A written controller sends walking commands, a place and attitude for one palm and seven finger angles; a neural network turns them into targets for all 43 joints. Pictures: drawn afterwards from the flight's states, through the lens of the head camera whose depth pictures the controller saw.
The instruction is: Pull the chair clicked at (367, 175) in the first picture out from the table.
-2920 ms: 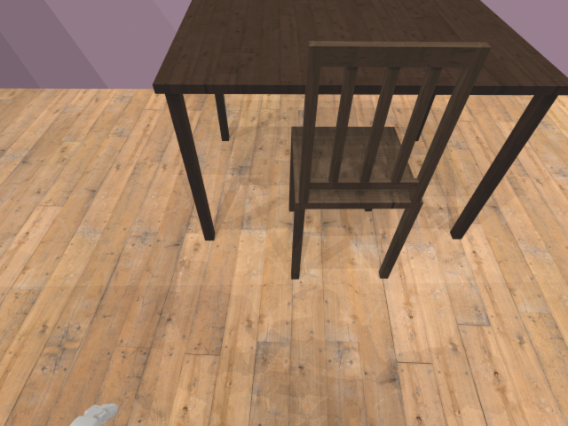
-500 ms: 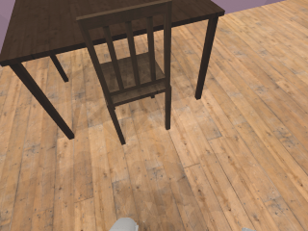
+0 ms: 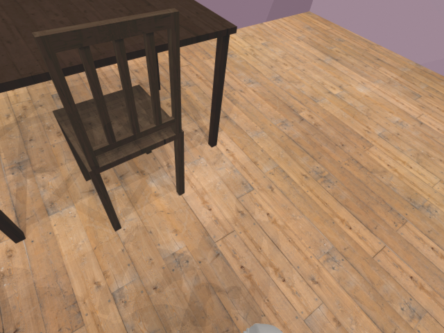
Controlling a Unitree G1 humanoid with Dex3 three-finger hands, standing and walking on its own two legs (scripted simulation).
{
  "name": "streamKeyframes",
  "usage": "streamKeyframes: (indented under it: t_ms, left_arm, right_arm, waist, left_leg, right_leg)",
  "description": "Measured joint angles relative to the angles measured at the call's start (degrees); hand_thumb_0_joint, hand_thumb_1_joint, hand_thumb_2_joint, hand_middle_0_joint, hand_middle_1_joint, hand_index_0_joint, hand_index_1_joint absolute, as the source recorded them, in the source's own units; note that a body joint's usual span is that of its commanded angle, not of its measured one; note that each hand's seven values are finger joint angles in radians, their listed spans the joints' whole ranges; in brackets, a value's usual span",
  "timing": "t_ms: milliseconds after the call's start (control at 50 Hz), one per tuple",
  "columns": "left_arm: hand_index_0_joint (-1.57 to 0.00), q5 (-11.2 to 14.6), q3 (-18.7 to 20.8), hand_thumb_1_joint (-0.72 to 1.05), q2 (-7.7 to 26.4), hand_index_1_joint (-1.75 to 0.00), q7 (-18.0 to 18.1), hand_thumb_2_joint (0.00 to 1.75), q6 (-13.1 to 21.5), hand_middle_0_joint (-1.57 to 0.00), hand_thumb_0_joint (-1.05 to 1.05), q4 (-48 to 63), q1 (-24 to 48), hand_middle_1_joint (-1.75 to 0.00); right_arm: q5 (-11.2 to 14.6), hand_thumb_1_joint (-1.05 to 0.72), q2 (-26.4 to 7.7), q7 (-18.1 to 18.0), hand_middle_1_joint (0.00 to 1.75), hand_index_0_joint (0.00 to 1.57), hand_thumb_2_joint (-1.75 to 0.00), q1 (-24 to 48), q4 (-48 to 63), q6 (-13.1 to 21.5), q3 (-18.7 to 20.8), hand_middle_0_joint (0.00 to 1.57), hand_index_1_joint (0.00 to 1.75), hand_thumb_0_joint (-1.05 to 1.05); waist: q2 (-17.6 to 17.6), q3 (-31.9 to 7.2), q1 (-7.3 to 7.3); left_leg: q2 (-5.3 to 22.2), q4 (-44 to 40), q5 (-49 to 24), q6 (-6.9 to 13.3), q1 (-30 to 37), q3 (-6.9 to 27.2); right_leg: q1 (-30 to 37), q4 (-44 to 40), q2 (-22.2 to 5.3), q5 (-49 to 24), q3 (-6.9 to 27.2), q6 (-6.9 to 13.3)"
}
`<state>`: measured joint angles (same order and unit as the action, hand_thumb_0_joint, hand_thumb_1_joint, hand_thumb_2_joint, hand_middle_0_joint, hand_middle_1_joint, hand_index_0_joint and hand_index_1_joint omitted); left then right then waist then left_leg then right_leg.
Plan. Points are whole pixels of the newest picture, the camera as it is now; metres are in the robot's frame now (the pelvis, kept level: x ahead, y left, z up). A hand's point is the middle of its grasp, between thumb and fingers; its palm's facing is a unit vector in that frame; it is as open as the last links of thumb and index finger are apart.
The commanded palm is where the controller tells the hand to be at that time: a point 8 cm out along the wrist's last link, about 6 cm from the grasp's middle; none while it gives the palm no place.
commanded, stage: walk to a spot facing it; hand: left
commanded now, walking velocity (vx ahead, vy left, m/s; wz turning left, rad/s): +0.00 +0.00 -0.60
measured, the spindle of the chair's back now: (128, 92) +0.77 +0.37 -0.06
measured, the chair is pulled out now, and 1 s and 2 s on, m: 0.00 0.00 0.00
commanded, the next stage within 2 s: none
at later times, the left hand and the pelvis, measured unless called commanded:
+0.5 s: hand (172, 327) +0.16 +0.10 -0.15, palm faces -0.27 -0.93 -0.25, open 7.3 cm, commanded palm none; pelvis +0.03 -0.07 +0.00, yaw -18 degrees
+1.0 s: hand (187, 239) +0.36 +0.11 -0.18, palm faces -0.50 -0.85 -0.18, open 7.4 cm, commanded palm none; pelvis +0.23 -0.06 +0.00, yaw -37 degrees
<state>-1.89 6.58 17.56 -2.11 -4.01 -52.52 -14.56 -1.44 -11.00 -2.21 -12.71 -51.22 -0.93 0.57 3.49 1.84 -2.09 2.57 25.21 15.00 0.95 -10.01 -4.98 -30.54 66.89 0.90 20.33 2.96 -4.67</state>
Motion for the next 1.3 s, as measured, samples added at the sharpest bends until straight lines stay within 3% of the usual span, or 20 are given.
streamKeyframes:
  t_ms: [160, 220, 260, 280, 300, 340, 420, 560, 700, 760, 800, 840, 880, 920, 980, 1080, 1160, 1240, 1300]
  left_arm:
    - [-0.2, 0.4, -1.2, 0.91, -2.5, -0.3, -0.4, 0.9, -1.2, -0.19, 0.01, -0.9, 2.7, -0.3]
    - [-0.2, 0.6, -1.8, 0.91, -3.7, -0.3, -0.4, 0.9, -0.6, -0.19, 0.01, -0.4, 4.6, -0.3]
    - [-0.2, 0.6, -2.2, 0.91, -4.2, -0.3, -0.5, 0.9, 0.2, -0.19, 0.01, 0.2, 5.7, -0.3]
    - [-0.2, 0.5, -2.5, 0.91, -4.2, -0.3, -0.5, 0.9, 1.1, -0.19, 0.01, 0.7, 5.9, -0.3]
    - [-0.2, 0.4, -2.6, 0.91, -4.7, -0.3, -0.2, 0.9, 1.9, -0.19, 0.01, 0.6, 6.5, -0.3]
    - [-0.2, 0.7, -3.1, 0.91, -5.6, -0.3, 0.6, 0.9, 2.7, -0.2, 0.01, 0.8, 6.9, -0.3]
    - [-0.2, 1.0, -3.3, 0.91, -6.2, -0.3, 1.5, 0.9, 4.0, -0.2, 0.0, 0.7, 4.6, -0.3]
    - [-0.2, 0.7, -3.6, 0.91, -6.9, -0.3, 1.1, 0.9, 5.5, -0.2, 0.0, -2.0, -1.8, -0.3]
    - [-0.21, 0.1, -3.5, 0.91, -7.0, -0.3, 1.4, 0.9, 5.6, -0.2, 0.0, -4.5, -7.7, -0.3]
    - [-0.21, 0.1, -2.9, 0.91, -6.4, -0.3, 1.6, 0.9, 5.2, -0.2, 0.01, -5.4, -9.8, -0.3]
    - [-0.21, 0.6, -2.1, 0.91, -5.8, -0.3, 1.5, 0.9, 4.7, -0.2, 0.01, -6.3, -10.5, -0.3]
    - [-0.2, 0.8, -1.5, 0.91, -5.0, -0.3, 1.2, 0.9, 3.8, -0.2, 0.01, -7.5, -9.6, -0.3]
    - [-0.2, 0.3, -0.8, 0.91, -4.1, -0.3, 0.7, 0.9, 3.3, -0.2, 0.01, -7.8, -8.5, -0.3]
    - [-0.2, 0.0, -0.4, 0.91, -3.3, -0.3, 0.0, 0.9, 3.2, -0.2, 0.01, -7.1, -6.9, -0.3]
    - [-0.2, -0.2, 0.0, 0.91, -2.8, -0.3, -0.3, 0.9, 3.0, -0.19, 0.01, -4.9, -4.1, -0.3]
    - [-0.2, -0.4, 0.1, 0.92, -3.1, -0.3, -0.6, 0.9, 2.3, -0.19, 0.01, -2.3, 1.0, -0.3]
    - [-0.19, -0.4, -0.6, 0.92, -3.8, -0.3, -1.0, 0.9, 1.9, -0.19, 0.01, -1.2, 5.6, -0.3]
    - [-0.19, -0.2, -1.5, 0.92, -4.7, -0.3, -1.0, 0.9, 2.3, -0.19, 0.01, 0.0, 10.3, -0.3]
    - [-0.2, -0.3, -2.2, 0.92, -4.9, -0.3, -0.9, 0.9, 4.0, -0.19, 0.01, 1.3, 12.1, -0.3]
  right_arm:
    - [-0.2, -0.91, -0.2, 0.4, 0.3, 0.2, -0.9, -3.0, -1.5, 0.6, 0.8, 0.21, 0.3, 0.01]
    - [-0.4, -0.91, -1.0, 0.7, 0.3, 0.2, -0.9, -3.7, -2.5, 0.4, 1.4, 0.21, 0.3, 0.01]
    - [-0.3, -0.91, -1.7, 0.9, 0.3, 0.2, -0.9, -4.5, -3.0, 0.2, 1.9, 0.21, 0.3, 0.01]
    - [0.0, -0.91, -2.2, 1.1, 0.3, 0.2, -0.9, -5.2, -3.1, 0.1, 2.2, 0.21, 0.3, 0.01]
    - [0.1, -0.91, -2.8, 1.2, 0.3, 0.2, -0.9, -5.3, -3.6, -0.4, 2.4, 0.2, 0.3, 0.01]
    - [0.0, -0.91, -3.7, 1.1, 0.3, 0.2, -0.9, -5.3, -4.5, -1.7, 2.6, 0.2, 0.3, 0.01]
    - [-0.5, -0.91, -3.9, 1.9, 0.3, 0.19, -0.9, -4.9, -5.3, -2.1, 2.8, 0.2, 0.3, 0.01]
    - [-0.7, -0.91, -3.3, 2.9, 0.3, 0.19, -0.9, -0.5, -2.5, -0.7, 3.3, 0.2, 0.3, 0.01]
    - [-0.2, -0.91, -2.2, 3.5, 0.3, 0.19, -0.9, 4.1, 0.3, 0.5, 2.9, 0.2, 0.3, 0.01]
    - [0.1, -0.91, -1.5, 3.3, 0.3, 0.19, -0.9, 5.4, 1.7, 1.8, 2.3, 0.2, 0.3, 0.01]
    - [-0.1, -0.91, -0.8, 2.7, 0.3, 0.2, -0.9, 6.3, 2.5, 3.5, 1.6, 0.2, 0.3, 0.01]
    - [-0.3, -0.91, 0.2, 2.3, 0.3, 0.2, -0.9, 6.1, 2.7, 4.3, 0.7, 0.2, 0.3, 0.01]
    - [-0.4, -0.91, 1.3, 2.0, 0.3, 0.2, -0.9, 4.4, 2.2, 4.4, 0.2, 0.2, 0.3, 0.0]
    - [-0.2, -0.91, 2.1, 1.5, 0.3, 0.2, -0.9, 1.9, 0.9, 4.7, 0.0, 0.2, 0.3, 0.0]
    - [0.1, -0.92, 2.6, 0.8, 0.3, 0.2, -0.9, -1.8, -1.7, 5.0, 0.3, 0.2, 0.3, 0.0]
    - [0.2, -0.93, 1.5, 0.3, 0.3, 0.2, -0.9, -7.1, -5.3, 5.0, 1.3, 0.2, 0.3, 0.0]
    - [-0.1, -0.93, 1.1, 0.4, 0.3, 0.2, -0.9, -10.7, -7.4, 4.6, 1.4, 0.2, 0.3, 0.0]
    - [-0.3, -0.92, 1.2, 0.6, 0.3, 0.2, -0.9, -13.2, -8.8, 3.7, 1.4, 0.2, 0.3, 0.0]
    - [0.0, -0.92, 1.6, 1.0, 0.3, 0.2, -0.9, -15.0, -9.7, 2.6, 1.4, 0.2, 0.3, 0.01]
  waist:
    - [-1.7, 1.9, 2.37]
    - [-3.0, 2.6, 3.33]
    - [-4.0, 2.7, 3.74]
    - [-4.3, 2.4, 3.84]
    - [-5.5, 2.5, 3.88]
    - [-6.7, 2.5, 4.38]
    - [-6.1, 0.8, 3.66]
    - [-5.5, -1.1, 2.12]
    - [-4.2, -1.0, -1.1]
    - [-2.5, -0.6, -2.39]
    - [-1.3, 0.2, -2.34]
    - [-0.2, 0.9, -2.13]
    - [0.2, 0.5, -1.48]
    - [0.3, 0.0, -1.07]
    - [-0.2, -0.4, -0.79]
    - [-0.8, 0.1, 0.8]
    - [-1.7, 1.9, 2.77]
    - [-2.8, 4.3, 5.06]
    - [-3.0, 5.3, 5.42]
  left_leg:
    - [3.2, 1.5, 1.5, -1.1, 0.2, -6.3]
    - [5.0, 4.0, 3.0, -2.2, -0.8, -8.4]
    - [6.5, 7.1, 4.7, -3.4, -1.9, -9.6]
    - [7.2, 10.2, 6.0, -3.9, -3.3, -9.9]
    - [8.0, 15.6, 9.6, -4.4, -5.5, -8.3]
    - [6.8, 27.5, 14.2, -4.4, -10.2, -3.0]
    - [5.3, 38.1, 9.4, -5.0, -16.2, 0.2]
    - [5.1, 33.6, 0.9, -6.2, -21.3, 2.2]
    - [3.0, 22.0, 0.4, -5.4, -20.2, 2.8]
    - [1.2, 12.2, 1.0, -4.3, -15.3, 2.1]
    - [0.8, 10.1, -2.8, -2.1, -12.9, 0.7]
    - [1.5, 12.8, 0.5, -0.4, -11.4, -1.6]
    - [2.1, 10.7, 2.4, 0.1, -8.0, -3.3]
    - [2.4, 6.8, 1.9, 0.0, -4.3, -4.8]
    - [2.5, 1.6, 1.6, 0.1, 0.5, -7.2]
    - [2.1, -2.9, 3.2, 0.0, 6.5, -11.5]
    - [2.1, -4.4, 5.6, -0.7, 10.6, -14.3]
    - [3.3, -2.4, 9.6, -2.5, 13.5, -16.7]
    - [6.0, 8.0, 13.8, -3.7, 12.5, -17.9]
  right_leg:
    - [6.2, -14.4, -4.2, 3.3, -4.1, 0.0]
    - [9.4, -21.2, -3.8, 4.2, -5.8, 1.0]
    - [12.9, -28.7, -3.2, 0.5, -7.0, 2.0]
    - [14.9, -33.0, -3.0, -1.4, -7.3, 3.6]
    - [14.5, -32.6, -2.0, -0.8, -7.3, 5.1]
    - [14.8, -31.7, -1.0, 0.2, -7.3, 6.5]
    - [18.9, -36.8, -0.3, -1.6, -5.4, 7.0]
    - [24.0, -43.4, 1.0, -3.1, -0.7, 7.1]
    - [27.8, -44.9, 1.0, -0.3, 3.8, 5.5]
    - [28.3, -41.9, 0.4, 3.3, 6.2, 4.1]
    - [24.9, -31.3, 0.5, 7.1, 7.3, 4.5]
    - [18.3, -14.0, 0.9, 8.3, 5.2, 5.0]
    - [12.0, -2.0, 0.1, 4.9, 1.2, 5.1]
    - [6.9, 3.4, -1.5, 0.2, -2.3, 4.6]
    - [0.6, 5.1, -3.2, -4.7, -4.6, 3.8]
    - [-6.2, 0.4, -5.5, -10.0, -6.0, 2.7]
    - [-6.4, -11.1, -6.1, -12.1, -8.4, 2.7]
    - [-3.3, -23.1, -4.0, -10.2, -11.2, 4.4]
    - [2.5, -30.7, -1.2, -11.6, -13.3, 6.5]
